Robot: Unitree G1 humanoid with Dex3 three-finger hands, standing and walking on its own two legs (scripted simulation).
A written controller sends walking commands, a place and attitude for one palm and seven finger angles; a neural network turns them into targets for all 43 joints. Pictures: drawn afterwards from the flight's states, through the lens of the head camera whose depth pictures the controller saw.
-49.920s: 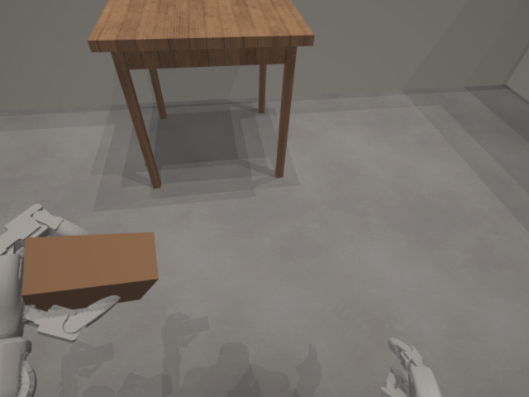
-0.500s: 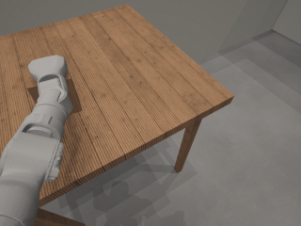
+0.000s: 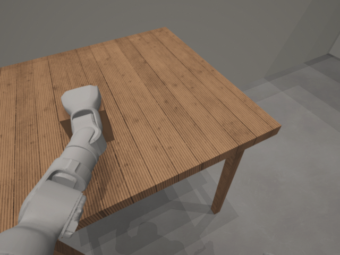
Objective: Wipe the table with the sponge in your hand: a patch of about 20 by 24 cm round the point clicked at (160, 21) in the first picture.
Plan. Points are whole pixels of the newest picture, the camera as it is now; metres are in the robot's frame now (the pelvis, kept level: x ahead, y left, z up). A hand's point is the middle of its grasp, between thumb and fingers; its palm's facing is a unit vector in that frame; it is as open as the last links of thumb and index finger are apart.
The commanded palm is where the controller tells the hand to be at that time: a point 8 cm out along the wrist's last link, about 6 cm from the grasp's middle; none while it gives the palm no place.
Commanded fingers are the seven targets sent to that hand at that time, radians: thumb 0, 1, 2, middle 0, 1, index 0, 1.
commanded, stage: wipe back along the third lane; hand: left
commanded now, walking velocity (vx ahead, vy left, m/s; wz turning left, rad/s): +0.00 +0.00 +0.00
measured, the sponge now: (90, 129) +0.43 +0.24 +0.05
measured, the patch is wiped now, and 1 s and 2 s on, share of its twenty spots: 0.85 0.85 0.85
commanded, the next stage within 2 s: slide back across to the middle lane in 1.14 s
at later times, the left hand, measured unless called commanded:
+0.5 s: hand (95, 128) +0.39 +0.20 +0.10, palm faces +0.02 -0.04 -1.00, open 9.9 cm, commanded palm +0.35 +0.19 +0.14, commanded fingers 0.00 0.10 1.30 -1.20 -1.60 -1.20 -1.60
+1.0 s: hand (104, 142) +0.35 +0.17 +0.10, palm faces +0.07 -0.05 -1.00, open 9.9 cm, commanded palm +0.30 +0.16 +0.14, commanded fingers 0.00 0.10 1.30 -1.20 -1.60 -1.20 -1.60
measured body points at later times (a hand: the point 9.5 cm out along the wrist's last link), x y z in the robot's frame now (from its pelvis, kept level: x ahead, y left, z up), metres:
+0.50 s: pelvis +0.00 -0.02 +0.00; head +0.00 -0.05 +0.45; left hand +0.38 +0.20 +0.15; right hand +0.20 -0.25 -0.11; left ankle -0.04 +0.09 -0.74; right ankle -0.04 -0.11 -0.74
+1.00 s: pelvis -0.01 -0.02 +0.00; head -0.02 -0.07 +0.45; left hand +0.34 +0.17 +0.16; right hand +0.22 -0.24 -0.10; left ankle -0.04 +0.09 -0.74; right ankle -0.04 -0.11 -0.74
